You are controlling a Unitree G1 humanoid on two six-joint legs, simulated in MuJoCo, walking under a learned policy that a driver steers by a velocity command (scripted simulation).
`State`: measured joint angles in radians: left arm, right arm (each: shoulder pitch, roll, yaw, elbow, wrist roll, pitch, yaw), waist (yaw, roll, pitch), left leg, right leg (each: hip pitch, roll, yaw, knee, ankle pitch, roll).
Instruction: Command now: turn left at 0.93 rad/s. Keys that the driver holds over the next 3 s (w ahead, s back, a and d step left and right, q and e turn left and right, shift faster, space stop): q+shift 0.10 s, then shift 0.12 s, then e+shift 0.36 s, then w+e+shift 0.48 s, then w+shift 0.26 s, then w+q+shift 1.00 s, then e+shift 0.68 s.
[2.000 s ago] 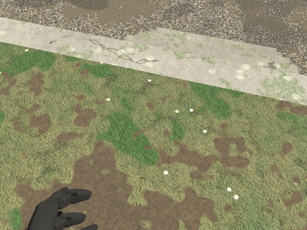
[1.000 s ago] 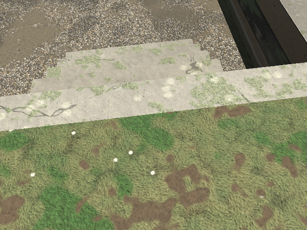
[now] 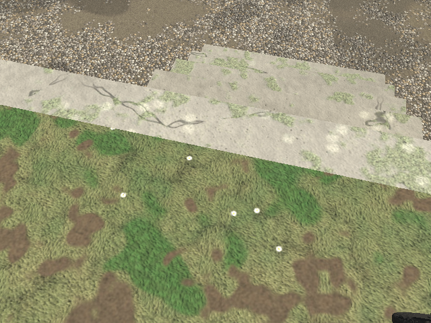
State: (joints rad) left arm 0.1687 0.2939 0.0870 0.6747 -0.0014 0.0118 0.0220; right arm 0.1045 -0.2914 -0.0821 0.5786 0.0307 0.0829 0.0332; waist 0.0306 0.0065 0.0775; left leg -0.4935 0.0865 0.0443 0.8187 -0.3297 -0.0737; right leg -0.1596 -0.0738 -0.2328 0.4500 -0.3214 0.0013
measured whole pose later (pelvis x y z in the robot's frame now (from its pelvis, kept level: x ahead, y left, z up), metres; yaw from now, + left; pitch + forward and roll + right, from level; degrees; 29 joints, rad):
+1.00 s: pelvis +0.21 +0.00 +0.00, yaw -19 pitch +4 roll +2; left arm 0.51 0.31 0.08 0.74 0.01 -0.02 -0.02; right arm 0.04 -0.31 -0.05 0.68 -0.03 -0.02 0.05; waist 0.12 0.03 -0.03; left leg -0.56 0.00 -0.05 0.61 -0.19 -0.08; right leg 0.00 0.05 0.32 0.34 -0.40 -0.07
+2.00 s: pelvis +0.99 -0.31 -0.05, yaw -4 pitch -2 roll -1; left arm 0.29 0.25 0.01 0.83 0.04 -0.06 0.03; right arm 0.25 -0.33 -0.06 0.77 0.00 0.01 0.02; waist -0.03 0.02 0.09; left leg -0.48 -0.15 0.09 0.84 -0.33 0.20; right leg -0.21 -0.02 -0.03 1.45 -0.42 0.04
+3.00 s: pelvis +1.66 -0.42 -0.41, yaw -4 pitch +1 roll +0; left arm 0.38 0.32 0.03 0.75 0.07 -0.11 -0.07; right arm 0.22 -0.30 0.00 0.66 -0.02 -0.11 -0.02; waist 0.01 0.00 -0.03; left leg -0.87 0.04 -0.12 1.67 -0.45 -0.16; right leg -0.44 0.14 -0.01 0.92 -0.48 -0.13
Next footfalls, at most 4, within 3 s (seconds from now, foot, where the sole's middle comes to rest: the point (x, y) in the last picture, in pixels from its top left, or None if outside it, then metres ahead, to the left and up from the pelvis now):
0.06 left None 0.06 0.14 -0.77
0.60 right None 0.07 -0.08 -0.77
1.04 left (202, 321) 0.41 0.08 -0.77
1.48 right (328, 245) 0.67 -0.32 -0.77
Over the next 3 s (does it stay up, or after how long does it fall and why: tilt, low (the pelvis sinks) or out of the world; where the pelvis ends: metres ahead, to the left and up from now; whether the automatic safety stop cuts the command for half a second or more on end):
stays up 1.66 -0.42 -0.41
